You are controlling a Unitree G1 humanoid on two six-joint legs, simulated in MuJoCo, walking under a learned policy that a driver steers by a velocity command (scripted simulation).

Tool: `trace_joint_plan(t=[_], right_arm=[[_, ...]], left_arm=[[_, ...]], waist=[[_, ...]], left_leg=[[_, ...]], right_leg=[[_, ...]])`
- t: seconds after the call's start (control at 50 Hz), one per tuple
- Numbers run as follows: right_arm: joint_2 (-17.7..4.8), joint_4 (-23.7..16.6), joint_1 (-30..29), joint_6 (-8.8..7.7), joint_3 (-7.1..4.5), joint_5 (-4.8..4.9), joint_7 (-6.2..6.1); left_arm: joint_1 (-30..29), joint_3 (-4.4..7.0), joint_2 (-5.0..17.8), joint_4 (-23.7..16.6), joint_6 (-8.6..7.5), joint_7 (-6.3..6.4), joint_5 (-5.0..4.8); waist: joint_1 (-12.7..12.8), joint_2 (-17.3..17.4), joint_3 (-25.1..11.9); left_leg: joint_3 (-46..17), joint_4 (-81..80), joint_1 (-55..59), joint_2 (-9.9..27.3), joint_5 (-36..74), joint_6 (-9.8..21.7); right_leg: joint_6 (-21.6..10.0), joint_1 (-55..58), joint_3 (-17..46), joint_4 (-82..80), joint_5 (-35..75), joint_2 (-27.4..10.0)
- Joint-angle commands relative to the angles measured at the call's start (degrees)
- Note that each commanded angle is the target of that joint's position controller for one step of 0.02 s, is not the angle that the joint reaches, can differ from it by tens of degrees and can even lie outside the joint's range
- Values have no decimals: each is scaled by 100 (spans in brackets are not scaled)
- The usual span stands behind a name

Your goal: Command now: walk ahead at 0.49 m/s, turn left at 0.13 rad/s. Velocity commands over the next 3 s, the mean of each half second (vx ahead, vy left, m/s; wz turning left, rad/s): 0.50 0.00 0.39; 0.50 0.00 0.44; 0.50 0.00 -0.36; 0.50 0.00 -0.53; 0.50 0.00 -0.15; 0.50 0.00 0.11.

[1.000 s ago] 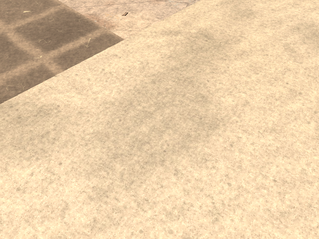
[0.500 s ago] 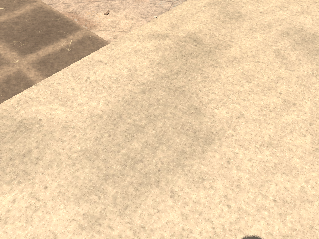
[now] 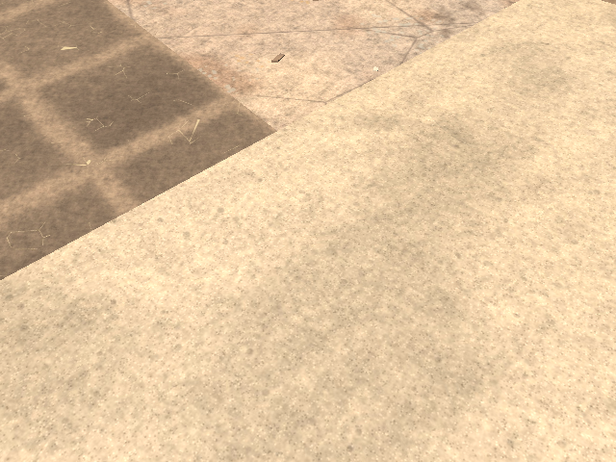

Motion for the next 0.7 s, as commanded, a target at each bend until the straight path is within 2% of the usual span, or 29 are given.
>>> trace_joint_plan(t=[0.02, 0.1, 0.16, 0.18, 0.2, 0.22, 0.24, 0.26, 0.28, 0.3, 0.32, 0.34, 0.36, 0.38, 0.42, 0.46, 0.54, 0.58, 0.62, 0.68, 0.7], right_arm=[[-135, -285, -197, -48, 20, 18, 72], [-168, -572, -818, -32, 67, 96, 202], [-281, -809, -990, -40, 50, 89, 333], [-365, -835, -847, -39, 15, 79, 367], [-505, -795, -480, -26, -61, 64, 382], [-721, -597, 333, -10, -210, 64, 374], [-1181, -374, 1353, 20, -412, 75, 314], [-1797, -351, 1698, 38, -551, 86, 289], [-1267, -424, 1782, 18, -386, 69, 291], [-1008, -456, 1547, -6, -309, 17, 274], [-905, -582, 1121, -24, -278, 6, 261], [-769, -695, 764, -21, -236, -13, 262], [-633, -788, 561, -31, -185, -65, 252], [-597, -841, 480, -25, -175, -66, 242], [-730, -851, 590, -37, -214, -3, 179], [-889, -824, 805, -28, -266, 29, 87], [-924, -762, 1108, 33, -287, 56, -5], [-943, -693, 1277, 50, -300, 76, -7], [-891, -650, 1370, 84, -298, 101, -25], [-900, -699, 1300, 160, -321, 69, -81], [-840, -744, 1229, 189, -304, 64, -82]], left_arm=[[-328, 158, 950, -361, -96, 104, -26], [117, 178, 1008, -120, -35, 117, -72], [126, 220, 1077, -86, 94, 139, -78], [23, 240, 1146, -131, 135, 151, -79], [-91, 259, 1215, -185, 183, 169, -73], [-193, 244, 1182, -253, 248, 198, -52], [-122, 169, 1050, -409, 261, 247, 35], [433, -94, 293, -634, 97, 138, 148], [179, -43, 628, -574, -146, 54, 29], [-365, 60, 1000, -759, -296, -8, -187], [-666, 43, 975, -852, -365, 11, -195], [-787, 75, 960, -856, -365, 55, -86], [-747, 118, 972, -869, -299, 86, -27], [-705, 130, 921, -897, -218, 91, 3], [-727, 123, 769, -958, -99, 114, 70], [-1163, 108, 695, -1140, -53, 141, 94], [-1976, 47, 535, -1422, -97, 97, 28], [-2244, 49, 587, -1562, -123, 67, -20], [-2341, 80, 715, -1656, -160, 29, -41], [-2110, 158, 940, -1655, -250, -21, -56], [-1751, 204, 1003, -1562, -281, -12, -48]], waist=[[-117, -488, 286], [115, -428, 411], [52, -453, 391], [-68, -535, 268], [-292, -627, -12], [-715, -554, -468], [-1066, -114, -1083], [-691, 1358, -1726], [-863, 949, -2150], [-902, 697, -1429], [-750, 165, -950], [-549, -215, -618], [-338, -126, -508], [-230, -25, -449], [-170, 20, -348], [-269, 0, -171], [-561, 221, -28], [-664, 277, 5], [-663, 291, 12], [-479, 447, -39], [-291, 502, -167]], left_leg=[[199, -1062, 464, -111, 1024, -28], [166, -1639, 211, -255, 963, 128], [224, -1819, 63, -381, 220, 378], [372, -1835, 354, -515, -77, 476], [577, -1847, 938, -725, -286, 583], [762, -2010, 1993, -1009, -211, 727], [-62, -2008, 3657, -628, -88, 1019], [-3155, -2522, 5834, 776, -1152, 2101], [-4429, -3356, 6310, 1066, -1544, 2191], [-3606, -3398, 5824, 876, -1256, 1857], [-2851, -3419, 5011, 651, -656, 1699], [-2317, -3518, 4204, 460, -48, 1610], [-1990, -3653, 3651, 292, 408, 1542], [-1852, -3780, 3344, 175, 589, 1551], [-1537, -3905, 2961, 62, 940, 1606], [-1354, -3977, 2806, -37, 962, 1568], [-1143, -3911, 2542, -341, 209, 1213], [-1324, -3835, 2592, -273, -7, 1137], [-1608, -3571, 2927, -151, -131, 1096], [-2040, -3034, 3340, 21, 102, 1018], [-2070, -2741, 3333, -82, 318, 947]], right_leg=[[-791, -651, 524, -850, 816, -1432], [-701, 300, 297, -691, 819, -1771], [-529, 1053, 153, -207, 1467, -2025], [-455, 1145, 51, 127, 2293, -2033], [-362, 1160, -86, 713, 3368, -1982], [-205, 936, -343, 1825, 4122, -1768], [24, -183, -525, 3481, 3290, -1498], [449, -2850, -394, 5727, -461, -349], [337, -3699, 739, 6434, -2282, -197], [178, -4163, 902, 6553, -1870, -520], [125, -4059, 836, 6218, -1361, -783], [161, -3762, 804, 5720, -1050, -971], [199, -3313, 840, 5354, -861, -1120], [272, -3085, 835, 5113, -793, -1139], [476, -2986, 721, 4611, -566, -1085], [655, -3148, 670, 3811, 15, -990], [704, -2681, 630, 2138, 1354, -657], [675, -2468, 663, 1800, 1573, -557], [616, -2424, 805, 1521, 1440, -538], [441, -2095, 856, 1320, 732, -530], [331, -1612, 750, 1150, 616, -497]])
